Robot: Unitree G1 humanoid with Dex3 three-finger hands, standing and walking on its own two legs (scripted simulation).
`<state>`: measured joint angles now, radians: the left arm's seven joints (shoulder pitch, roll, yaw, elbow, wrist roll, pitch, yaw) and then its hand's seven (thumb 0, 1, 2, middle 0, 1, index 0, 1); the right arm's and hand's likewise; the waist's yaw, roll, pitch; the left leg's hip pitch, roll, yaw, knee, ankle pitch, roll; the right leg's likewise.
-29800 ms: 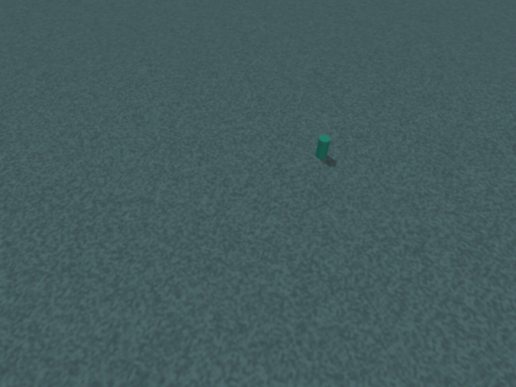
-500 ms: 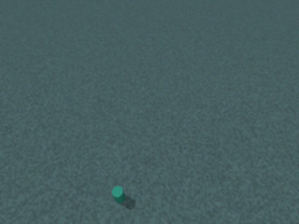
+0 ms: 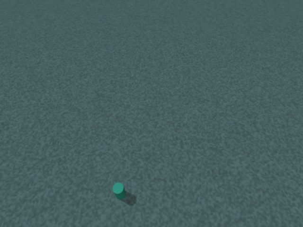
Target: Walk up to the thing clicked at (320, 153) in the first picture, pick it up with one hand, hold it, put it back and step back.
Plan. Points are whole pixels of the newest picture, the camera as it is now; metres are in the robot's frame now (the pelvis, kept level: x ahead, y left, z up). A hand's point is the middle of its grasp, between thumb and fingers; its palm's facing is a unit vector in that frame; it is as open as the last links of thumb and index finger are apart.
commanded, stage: step back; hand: left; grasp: from the side
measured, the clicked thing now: (119, 191) +0.41 +0.20 -0.72
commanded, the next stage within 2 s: none
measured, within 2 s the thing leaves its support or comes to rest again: neither
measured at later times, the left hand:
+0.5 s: hand out of the picture +0.05 +0.31 -0.18, palm faces -0.09 -0.93 -0.35, open 7.4 cm
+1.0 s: hand out of the picture -0.06 +0.30 -0.16, palm faces -0.04 -0.92 -0.39, open 7.4 cm
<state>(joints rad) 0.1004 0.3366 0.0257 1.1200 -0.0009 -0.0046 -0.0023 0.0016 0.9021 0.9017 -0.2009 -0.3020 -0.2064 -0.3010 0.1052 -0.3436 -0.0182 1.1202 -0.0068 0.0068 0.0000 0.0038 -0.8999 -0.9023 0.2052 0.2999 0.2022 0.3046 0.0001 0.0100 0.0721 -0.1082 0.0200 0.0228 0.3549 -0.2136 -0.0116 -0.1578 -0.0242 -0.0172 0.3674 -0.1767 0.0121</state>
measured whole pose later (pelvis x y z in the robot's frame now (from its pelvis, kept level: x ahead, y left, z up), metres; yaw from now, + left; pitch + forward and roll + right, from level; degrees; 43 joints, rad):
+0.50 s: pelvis -0.09 +0.06 -0.02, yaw -2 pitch -1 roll -1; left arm 0.07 0.39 0.05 0.88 0.02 0.06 0.02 0.00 0.90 0.90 -0.20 -0.30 -0.20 -0.30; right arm 0.17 -0.35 -0.06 0.91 -0.03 0.03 -0.02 0.00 -0.90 -0.90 0.21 0.30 0.20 0.30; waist -0.03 -0.04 0.20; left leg -0.28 -0.02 0.02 0.59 -0.30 0.06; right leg -0.44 0.12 0.15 1.09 -0.49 0.01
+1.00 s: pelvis -0.20 +0.05 -0.02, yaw -2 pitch -2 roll +0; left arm 0.13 0.36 0.06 0.75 0.03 0.04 0.01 0.00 0.90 0.90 -0.20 -0.30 -0.21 -0.30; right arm 0.16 -0.40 -0.05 0.87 -0.01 0.03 -0.03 0.00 -0.90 -0.90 0.21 0.30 0.20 0.30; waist 0.01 -0.01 0.17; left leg -0.27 -0.04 -0.05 0.72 -0.44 -0.01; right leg -0.35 0.00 0.02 0.64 -0.26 -0.01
